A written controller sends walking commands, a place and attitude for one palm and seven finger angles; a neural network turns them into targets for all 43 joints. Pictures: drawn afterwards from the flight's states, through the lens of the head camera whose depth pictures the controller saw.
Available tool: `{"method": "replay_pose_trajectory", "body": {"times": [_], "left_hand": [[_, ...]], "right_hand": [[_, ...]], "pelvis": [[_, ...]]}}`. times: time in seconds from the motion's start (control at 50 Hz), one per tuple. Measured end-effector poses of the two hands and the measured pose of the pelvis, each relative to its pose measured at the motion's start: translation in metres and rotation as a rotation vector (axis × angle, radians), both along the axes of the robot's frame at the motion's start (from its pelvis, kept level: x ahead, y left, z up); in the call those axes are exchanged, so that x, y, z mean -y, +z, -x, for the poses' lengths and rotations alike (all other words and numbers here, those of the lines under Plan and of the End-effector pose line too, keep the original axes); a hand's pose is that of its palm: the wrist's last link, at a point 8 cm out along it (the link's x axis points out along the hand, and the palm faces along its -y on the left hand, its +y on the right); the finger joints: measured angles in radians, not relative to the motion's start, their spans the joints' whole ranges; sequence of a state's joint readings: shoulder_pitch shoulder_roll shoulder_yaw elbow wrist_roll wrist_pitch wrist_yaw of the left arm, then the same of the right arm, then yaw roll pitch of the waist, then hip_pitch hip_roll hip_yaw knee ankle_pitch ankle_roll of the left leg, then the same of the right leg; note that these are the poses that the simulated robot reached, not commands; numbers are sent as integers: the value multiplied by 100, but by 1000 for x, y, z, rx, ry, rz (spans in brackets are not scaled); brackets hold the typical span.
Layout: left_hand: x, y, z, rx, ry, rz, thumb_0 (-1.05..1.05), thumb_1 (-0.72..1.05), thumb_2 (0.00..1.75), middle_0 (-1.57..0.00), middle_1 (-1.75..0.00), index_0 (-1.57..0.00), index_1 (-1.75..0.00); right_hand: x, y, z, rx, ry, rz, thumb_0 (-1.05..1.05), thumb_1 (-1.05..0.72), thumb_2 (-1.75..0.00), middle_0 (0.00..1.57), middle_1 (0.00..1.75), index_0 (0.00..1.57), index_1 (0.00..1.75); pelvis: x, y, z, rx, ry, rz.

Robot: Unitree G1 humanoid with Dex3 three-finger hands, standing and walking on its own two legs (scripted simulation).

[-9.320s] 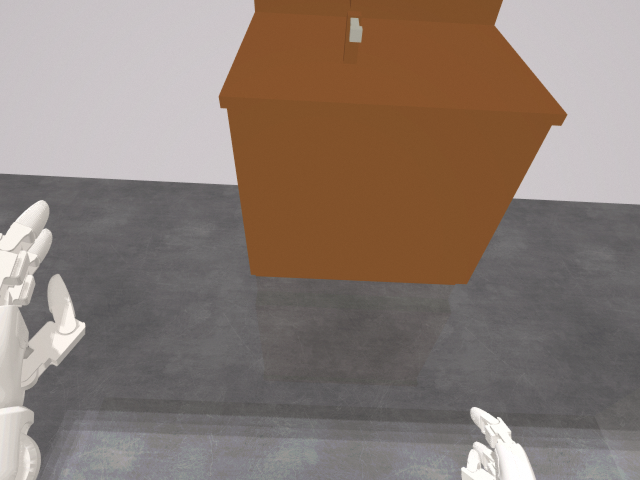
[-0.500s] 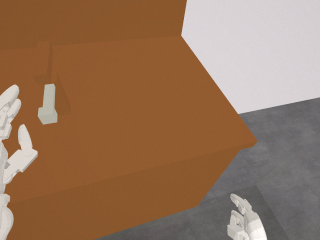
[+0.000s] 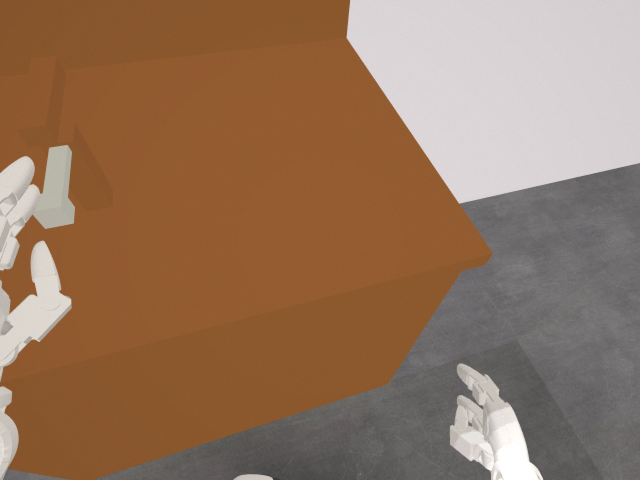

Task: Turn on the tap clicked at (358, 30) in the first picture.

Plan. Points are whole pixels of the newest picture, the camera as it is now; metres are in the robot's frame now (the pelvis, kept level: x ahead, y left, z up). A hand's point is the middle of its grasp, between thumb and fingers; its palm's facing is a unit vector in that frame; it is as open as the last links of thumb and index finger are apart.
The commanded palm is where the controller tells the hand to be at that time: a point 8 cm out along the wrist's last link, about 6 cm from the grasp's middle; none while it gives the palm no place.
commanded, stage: come to a stop and stand still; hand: left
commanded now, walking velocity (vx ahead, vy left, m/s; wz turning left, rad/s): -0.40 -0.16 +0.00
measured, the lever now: (53, 209) +0.34 +0.33 +0.14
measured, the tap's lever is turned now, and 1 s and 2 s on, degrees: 0 0 0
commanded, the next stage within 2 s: look again from close up in 1.00 s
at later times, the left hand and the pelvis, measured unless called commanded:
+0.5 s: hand (39, 357) +0.18 +0.25 +0.16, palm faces +0.40 -0.83 -0.39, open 7.4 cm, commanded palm +0.12 +0.28 +0.17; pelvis -0.03 +0.00 +0.00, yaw +2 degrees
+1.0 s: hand (0, 321) +0.20 +0.28 +0.18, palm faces +0.46 -0.78 -0.43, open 7.4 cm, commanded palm +0.11 +0.30 +0.17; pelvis -0.03 +0.01 +0.00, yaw +3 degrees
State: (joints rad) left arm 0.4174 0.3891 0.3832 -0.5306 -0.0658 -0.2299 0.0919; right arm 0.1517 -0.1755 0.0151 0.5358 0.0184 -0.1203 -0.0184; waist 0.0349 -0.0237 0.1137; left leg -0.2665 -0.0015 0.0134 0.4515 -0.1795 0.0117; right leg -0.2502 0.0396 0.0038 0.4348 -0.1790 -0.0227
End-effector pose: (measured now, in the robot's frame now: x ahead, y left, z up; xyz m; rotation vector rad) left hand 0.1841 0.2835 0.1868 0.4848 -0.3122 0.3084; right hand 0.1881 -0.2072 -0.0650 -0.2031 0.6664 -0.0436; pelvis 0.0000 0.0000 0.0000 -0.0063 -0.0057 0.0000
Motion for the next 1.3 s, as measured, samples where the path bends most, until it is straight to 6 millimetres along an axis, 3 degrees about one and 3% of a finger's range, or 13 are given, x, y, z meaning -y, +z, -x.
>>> {"method": "replay_pose_trajectory", "body": {"times": [0.2,0.36,0.48,0.6,0.72,0.84,0.96,1.02,1.06,1.1,1.14,1.22,1.3], "left_hand": [[28,-12,28,-68,9,11,1,89,90,-21,-30,-21,-30],[13,-21,33,-79,77,54,1,89,90,-21,-30,-21,-30],[-4,-17,41,-60,78,43,1,89,90,-21,-30,-21,-30],[-12,-10,56,-11,63,37,1,89,90,-21,-30,-21,-30],[-27,-17,65,-4,122,81,1,89,90,-21,-30,-21,-30],[-29,-21,56,13,137,125,1,89,90,-20,-30,-21,-30],[-21,-16,39,16,86,99,1,89,90,-20,-30,-21,-30],[-43,17,20,115,102,-119,1,89,90,-21,-30,-21,-30],[-58,38,11,195,146,-158,1,88,90,-21,-30,-22,-30],[-57,46,6,216,153,-142,1,89,90,-21,-30,-21,-30],[-38,40,3,168,103,-111,1,90,90,-20,-30,-20,-30],[8,2,7,-22,-53,-47,1,90,90,-19,-30,-20,-30],[10,-31,16,-150,-57,-5,1,89,90,-21,-30,-21,-30]], "right_hand": [[35,-14,34,-36,-38,7,1,-90,-90,20,30,20,30],[54,-17,69,-116,-90,90,1,-90,-90,20,30,20,30],[42,-8,75,-98,-94,90,1,-91,-90,20,30,20,30],[16,-3,64,-37,-51,49,1,-90,-90,20,30,20,30],[-9,-3,54,-12,4,14,1,-90,-90,20,30,20,30],[-22,-5,48,-20,45,0,1,-90,-90,20,30,20,30],[-19,-6,45,-41,35,-1,1,-90,-90,20,30,20,30],[-15,-13,46,-67,85,28,1,-90,-90,20,30,20,30],[-12,-18,48,-92,100,19,1,-90,-90,20,30,20,30],[-6,-21,50,-86,77,-14,1,-90,-90,20,30,20,30],[-1,-23,52,-70,42,-51,1,-90,-90,20,30,20,30],[11,-26,58,-67,-39,-72,1,-90,-90,20,30,20,30],[23,-19,63,-88,-77,-20,1,-90,-90,20,30,20,30]], "pelvis": [[23,-5,22,-19,-8,3],[15,-3,24,-45,38,7],[5,-1,31,3,35,-5],[-5,-2,34,31,38,1],[-12,-3,34,43,38,3],[-14,-2,33,48,41,3],[-13,-2,27,38,41,6],[-6,-6,33,29,63,5],[-2,-8,35,23,49,-8],[-3,-8,33,14,31,-9],[-6,-8,29,7,18,-3],[-7,-6,23,3,2,-2],[3,-5,22,5,4,-13]]}}
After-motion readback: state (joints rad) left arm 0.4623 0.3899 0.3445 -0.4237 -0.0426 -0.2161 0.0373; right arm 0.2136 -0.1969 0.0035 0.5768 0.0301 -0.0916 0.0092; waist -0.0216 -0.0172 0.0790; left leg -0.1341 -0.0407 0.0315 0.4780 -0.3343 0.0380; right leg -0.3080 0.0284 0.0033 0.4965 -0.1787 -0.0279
